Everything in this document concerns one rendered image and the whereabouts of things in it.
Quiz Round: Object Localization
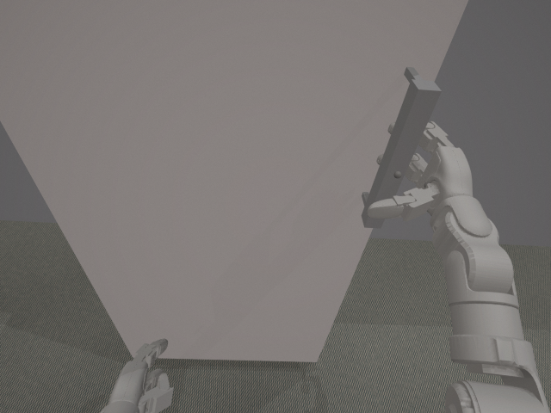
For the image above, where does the handle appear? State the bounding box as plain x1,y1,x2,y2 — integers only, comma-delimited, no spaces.
362,67,442,228

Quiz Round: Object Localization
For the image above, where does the robot right hand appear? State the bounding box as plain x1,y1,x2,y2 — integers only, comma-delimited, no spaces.
367,121,473,222

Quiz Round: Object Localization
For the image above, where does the robot right forearm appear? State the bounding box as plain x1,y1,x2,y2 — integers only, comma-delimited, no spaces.
430,195,550,413

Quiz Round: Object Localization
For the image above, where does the robot left hand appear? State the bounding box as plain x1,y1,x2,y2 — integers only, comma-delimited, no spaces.
108,339,174,413

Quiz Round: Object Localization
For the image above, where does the robot right upper arm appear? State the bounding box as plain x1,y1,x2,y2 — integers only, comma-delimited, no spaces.
445,379,547,413

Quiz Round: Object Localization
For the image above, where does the fridge door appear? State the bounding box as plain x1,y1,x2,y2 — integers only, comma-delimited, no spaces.
0,0,468,362

